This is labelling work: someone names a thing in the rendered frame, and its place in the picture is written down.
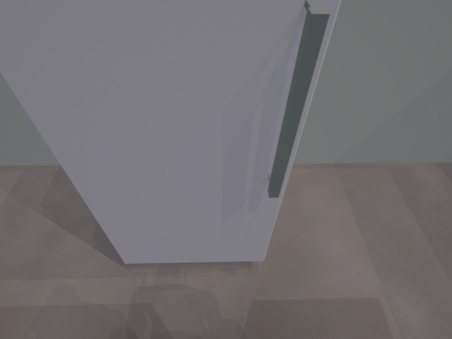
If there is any handle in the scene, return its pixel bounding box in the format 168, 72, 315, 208
268, 0, 330, 198

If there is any fridge door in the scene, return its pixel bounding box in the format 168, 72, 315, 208
0, 0, 340, 264

